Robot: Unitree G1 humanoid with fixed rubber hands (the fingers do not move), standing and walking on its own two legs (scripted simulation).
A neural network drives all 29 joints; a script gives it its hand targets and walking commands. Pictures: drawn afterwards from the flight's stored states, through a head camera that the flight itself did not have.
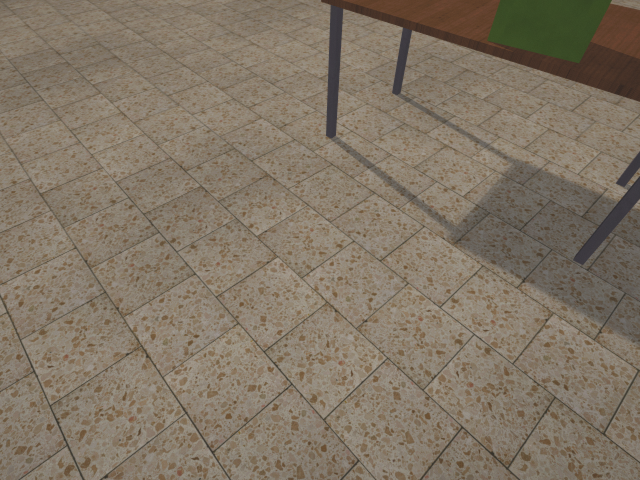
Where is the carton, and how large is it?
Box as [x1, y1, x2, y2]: [487, 0, 611, 62]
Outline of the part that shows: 487,40 579,62 611,0 500,0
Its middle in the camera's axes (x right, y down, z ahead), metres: +0.78 -0.78 +1.30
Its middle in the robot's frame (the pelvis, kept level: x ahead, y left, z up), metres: +1.49 -0.78 +0.02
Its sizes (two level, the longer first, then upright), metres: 0.303 0.215 0.187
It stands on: a table, 0.70 m high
